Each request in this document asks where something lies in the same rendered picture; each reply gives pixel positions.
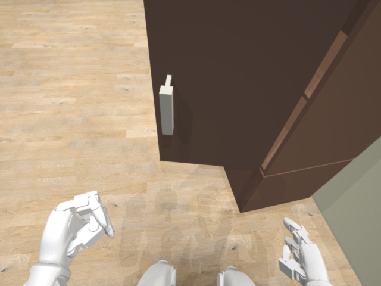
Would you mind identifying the robot left thigh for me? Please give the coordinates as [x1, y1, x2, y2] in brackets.
[137, 263, 176, 286]

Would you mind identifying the handle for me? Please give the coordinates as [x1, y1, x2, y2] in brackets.
[159, 75, 174, 135]

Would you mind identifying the robot thigh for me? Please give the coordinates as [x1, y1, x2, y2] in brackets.
[217, 270, 256, 286]
[137, 263, 176, 286]

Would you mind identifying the right robot hand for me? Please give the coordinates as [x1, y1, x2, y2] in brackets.
[279, 217, 329, 286]

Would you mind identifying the cupboard door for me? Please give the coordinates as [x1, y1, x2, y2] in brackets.
[143, 0, 358, 170]

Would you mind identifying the left robot forearm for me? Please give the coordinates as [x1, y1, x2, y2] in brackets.
[23, 263, 71, 286]

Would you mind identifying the left robot hand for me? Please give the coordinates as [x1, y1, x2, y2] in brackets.
[38, 191, 115, 267]

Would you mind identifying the robot right thigh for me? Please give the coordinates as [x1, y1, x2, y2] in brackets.
[217, 270, 256, 286]

